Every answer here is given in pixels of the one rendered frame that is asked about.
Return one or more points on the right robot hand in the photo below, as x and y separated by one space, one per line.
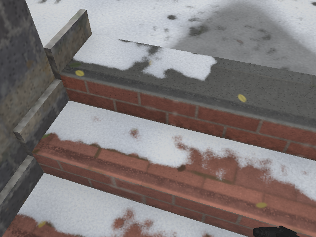
274 232

